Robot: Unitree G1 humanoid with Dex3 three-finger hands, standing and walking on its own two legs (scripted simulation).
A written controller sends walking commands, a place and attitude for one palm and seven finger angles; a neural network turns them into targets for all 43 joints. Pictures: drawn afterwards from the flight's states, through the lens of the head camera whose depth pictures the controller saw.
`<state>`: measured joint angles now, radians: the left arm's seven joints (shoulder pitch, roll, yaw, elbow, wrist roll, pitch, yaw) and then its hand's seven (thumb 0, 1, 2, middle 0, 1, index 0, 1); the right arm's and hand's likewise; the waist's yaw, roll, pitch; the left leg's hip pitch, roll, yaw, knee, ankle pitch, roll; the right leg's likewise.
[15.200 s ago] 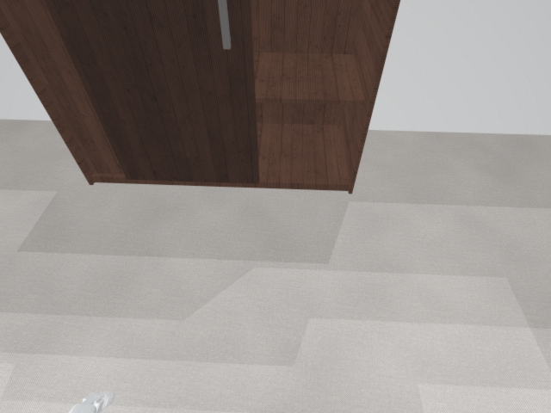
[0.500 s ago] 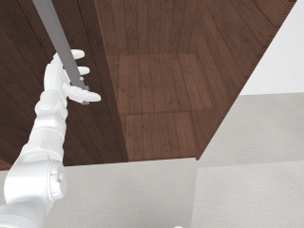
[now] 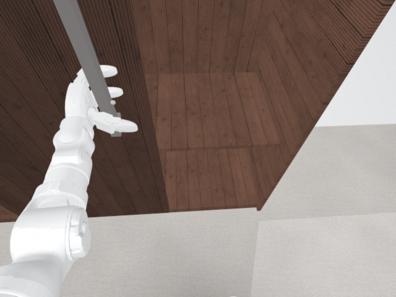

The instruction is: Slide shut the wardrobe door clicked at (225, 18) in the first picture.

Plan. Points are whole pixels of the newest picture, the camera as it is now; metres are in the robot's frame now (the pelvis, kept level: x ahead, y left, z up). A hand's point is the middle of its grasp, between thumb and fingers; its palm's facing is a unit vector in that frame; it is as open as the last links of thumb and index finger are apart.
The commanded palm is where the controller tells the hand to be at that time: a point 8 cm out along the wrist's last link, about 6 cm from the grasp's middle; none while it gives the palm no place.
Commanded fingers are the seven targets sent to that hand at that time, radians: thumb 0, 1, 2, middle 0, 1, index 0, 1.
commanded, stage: grip the handle and tug to test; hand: left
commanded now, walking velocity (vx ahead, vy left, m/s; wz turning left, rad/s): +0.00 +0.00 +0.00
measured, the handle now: (97, 70) +0.52 +0.19 +0.17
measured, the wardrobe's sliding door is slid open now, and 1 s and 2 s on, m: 0.46 0.46 0.46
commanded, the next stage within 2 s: move the hooked fingers beside the handle in 1.50 s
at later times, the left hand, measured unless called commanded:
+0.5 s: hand (113, 102) +0.48 +0.17 +0.12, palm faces +0.06 -1.00 -0.01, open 10.2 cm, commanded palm +0.45 +0.21 +0.12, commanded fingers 0.00 0.48 0.72 -0.41 -1.34 -0.41 -1.34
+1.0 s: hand (113, 102) +0.48 +0.17 +0.12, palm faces +0.05 -1.00 +0.00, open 5.3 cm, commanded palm +0.45 +0.21 +0.12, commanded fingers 0.00 0.90 0.90 -0.45 -1.40 -0.45 -1.40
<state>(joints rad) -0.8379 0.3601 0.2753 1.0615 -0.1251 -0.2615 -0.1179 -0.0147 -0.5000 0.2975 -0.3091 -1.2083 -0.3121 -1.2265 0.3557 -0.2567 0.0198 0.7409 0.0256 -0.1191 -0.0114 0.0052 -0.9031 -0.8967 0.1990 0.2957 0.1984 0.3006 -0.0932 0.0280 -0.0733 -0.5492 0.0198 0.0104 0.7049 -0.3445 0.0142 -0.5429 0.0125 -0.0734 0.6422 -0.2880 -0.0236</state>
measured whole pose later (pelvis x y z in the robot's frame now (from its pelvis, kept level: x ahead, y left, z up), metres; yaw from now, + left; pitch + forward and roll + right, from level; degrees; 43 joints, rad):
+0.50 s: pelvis +0.00 +0.00 +0.00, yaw +0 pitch +11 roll -1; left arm -0.81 0.35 0.27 1.03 -0.13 -0.25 -0.11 -0.01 0.04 0.53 -0.36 -1.27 -0.36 -1.29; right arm 0.35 -0.26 0.02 0.74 0.03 -0.12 -0.01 0.01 -0.90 -0.90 0.20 0.30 0.20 0.30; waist -0.09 0.03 -0.08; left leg -0.54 0.02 0.01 0.70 -0.35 0.01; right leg -0.54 0.02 -0.07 0.64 -0.29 -0.02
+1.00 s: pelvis +0.01 +0.00 +0.00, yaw -1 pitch +11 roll -2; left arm -0.78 0.35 0.29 0.98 -0.13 -0.23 -0.12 0.01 0.73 0.83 -0.45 -1.39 -0.44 -1.40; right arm 0.35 -0.25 0.02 0.72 0.03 -0.10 -0.01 0.01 -0.90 -0.90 0.20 0.30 0.20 0.30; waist -0.09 0.03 -0.08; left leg -0.53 0.03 0.02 0.69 -0.35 0.01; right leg -0.52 0.02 -0.06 0.63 -0.29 -0.03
